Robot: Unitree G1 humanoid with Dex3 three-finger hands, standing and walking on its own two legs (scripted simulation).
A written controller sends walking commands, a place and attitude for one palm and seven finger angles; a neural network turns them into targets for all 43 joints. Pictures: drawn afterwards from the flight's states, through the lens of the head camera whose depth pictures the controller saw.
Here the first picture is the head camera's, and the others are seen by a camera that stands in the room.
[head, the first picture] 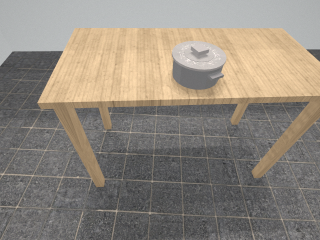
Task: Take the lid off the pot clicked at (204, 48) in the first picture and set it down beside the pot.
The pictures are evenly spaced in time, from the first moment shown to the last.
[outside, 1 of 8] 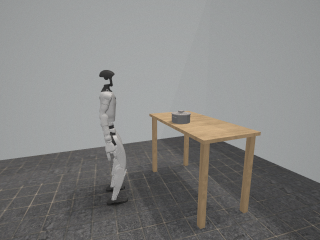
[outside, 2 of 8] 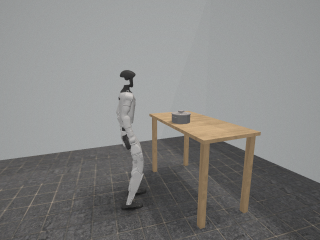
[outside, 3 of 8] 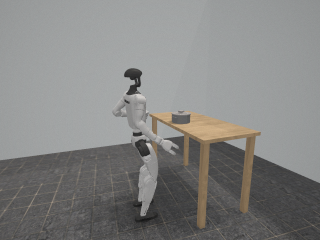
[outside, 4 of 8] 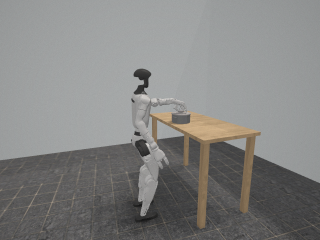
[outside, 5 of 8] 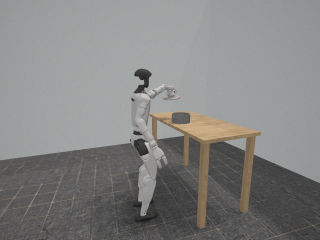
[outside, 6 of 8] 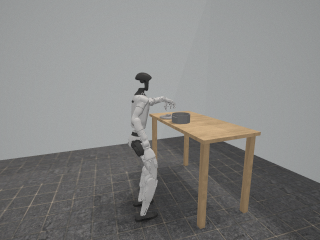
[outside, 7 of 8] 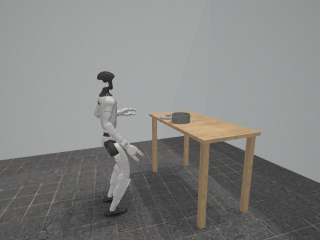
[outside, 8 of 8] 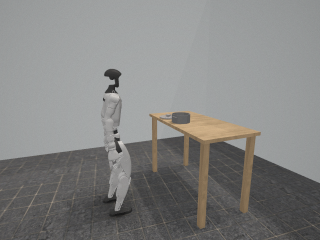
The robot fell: no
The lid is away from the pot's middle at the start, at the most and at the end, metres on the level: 0.00 0.25 0.24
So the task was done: yes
